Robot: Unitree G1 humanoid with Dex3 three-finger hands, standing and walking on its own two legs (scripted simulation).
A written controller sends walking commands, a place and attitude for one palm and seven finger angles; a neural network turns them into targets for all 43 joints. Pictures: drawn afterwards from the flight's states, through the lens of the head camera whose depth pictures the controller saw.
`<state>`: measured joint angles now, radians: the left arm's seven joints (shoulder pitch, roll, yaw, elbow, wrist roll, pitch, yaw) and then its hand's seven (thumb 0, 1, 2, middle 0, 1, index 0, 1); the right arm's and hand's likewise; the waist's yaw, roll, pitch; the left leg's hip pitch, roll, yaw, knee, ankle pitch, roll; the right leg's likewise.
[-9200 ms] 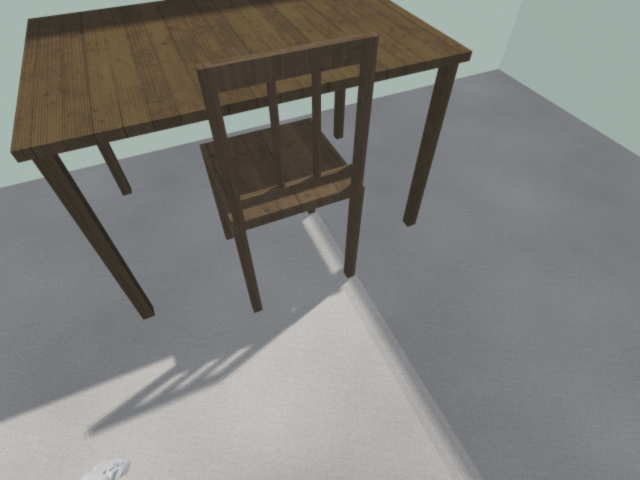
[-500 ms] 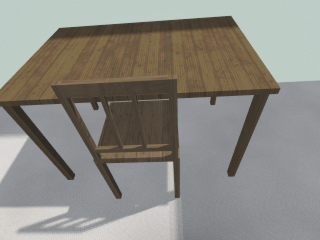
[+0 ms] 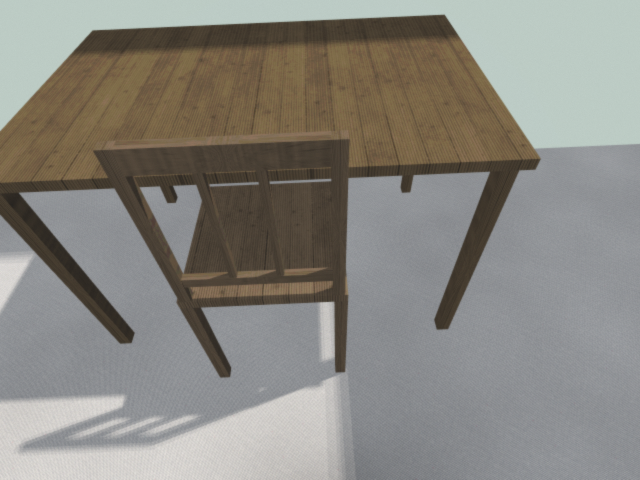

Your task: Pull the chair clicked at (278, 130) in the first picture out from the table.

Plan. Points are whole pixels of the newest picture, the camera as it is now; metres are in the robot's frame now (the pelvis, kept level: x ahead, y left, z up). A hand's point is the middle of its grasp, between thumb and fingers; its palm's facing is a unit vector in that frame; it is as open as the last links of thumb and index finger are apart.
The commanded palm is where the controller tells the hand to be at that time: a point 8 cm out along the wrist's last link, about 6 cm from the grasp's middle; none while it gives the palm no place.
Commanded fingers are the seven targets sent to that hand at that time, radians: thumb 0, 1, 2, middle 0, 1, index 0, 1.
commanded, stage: come to a stop and stand still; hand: left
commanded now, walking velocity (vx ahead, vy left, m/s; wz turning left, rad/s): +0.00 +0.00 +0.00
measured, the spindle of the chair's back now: (218, 229) +0.56 +0.23 -0.07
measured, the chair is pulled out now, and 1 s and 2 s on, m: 0.00 0.00 0.00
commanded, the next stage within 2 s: look again from close up in 0.08 s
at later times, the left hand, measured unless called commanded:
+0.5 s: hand out of the picture +0.01 +0.17 -0.17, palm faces +0.01 -0.98 -0.18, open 7.4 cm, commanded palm none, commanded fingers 0.00 0.90 0.90 -0.20 -0.30 -0.20 -0.30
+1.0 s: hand out of the picture +0.04 +0.17 -0.17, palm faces +0.01 -0.98 -0.18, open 7.4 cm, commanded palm none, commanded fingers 0.00 0.90 0.90 -0.20 -0.30 -0.20 -0.30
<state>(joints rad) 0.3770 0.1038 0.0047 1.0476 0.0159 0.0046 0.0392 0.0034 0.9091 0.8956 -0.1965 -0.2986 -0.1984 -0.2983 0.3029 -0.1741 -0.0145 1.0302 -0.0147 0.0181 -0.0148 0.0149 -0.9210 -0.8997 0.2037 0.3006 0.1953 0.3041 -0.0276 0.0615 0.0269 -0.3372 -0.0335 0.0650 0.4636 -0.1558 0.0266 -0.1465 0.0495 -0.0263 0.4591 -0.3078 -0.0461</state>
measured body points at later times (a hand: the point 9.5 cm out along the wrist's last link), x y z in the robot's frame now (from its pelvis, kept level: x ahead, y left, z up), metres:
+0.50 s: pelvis +0.02 +0.00 +0.00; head +0.04 +0.00 +0.45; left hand +0.01 +0.22 -0.15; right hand +0.03 -0.22 -0.16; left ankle +0.08 +0.07 -0.74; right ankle -0.04 -0.09 -0.74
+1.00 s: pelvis +0.05 +0.01 +0.00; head +0.06 +0.01 +0.45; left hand +0.04 +0.22 -0.16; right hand +0.06 -0.22 -0.16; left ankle +0.08 +0.07 -0.74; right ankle -0.04 -0.09 -0.74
